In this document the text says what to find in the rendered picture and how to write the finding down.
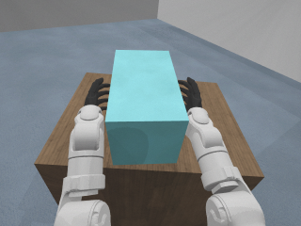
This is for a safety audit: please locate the robot right forearm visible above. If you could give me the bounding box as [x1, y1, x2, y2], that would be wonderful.
[185, 107, 266, 225]

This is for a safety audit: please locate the robot right hand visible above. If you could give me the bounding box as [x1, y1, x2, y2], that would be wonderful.
[178, 77, 202, 113]

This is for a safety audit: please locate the robot left hand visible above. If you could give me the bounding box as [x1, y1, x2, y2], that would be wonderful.
[84, 77, 111, 111]

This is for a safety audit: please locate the robot left forearm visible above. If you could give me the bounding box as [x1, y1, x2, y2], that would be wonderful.
[54, 105, 105, 226]

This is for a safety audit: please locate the robot left upper arm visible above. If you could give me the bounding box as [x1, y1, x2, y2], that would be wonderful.
[55, 200, 111, 226]

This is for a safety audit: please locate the pedestal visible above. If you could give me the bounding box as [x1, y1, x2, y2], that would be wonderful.
[34, 73, 264, 226]

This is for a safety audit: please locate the robot right upper arm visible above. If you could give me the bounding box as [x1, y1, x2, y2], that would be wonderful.
[206, 190, 266, 226]

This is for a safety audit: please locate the carton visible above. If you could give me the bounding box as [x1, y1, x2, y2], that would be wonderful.
[105, 50, 189, 166]

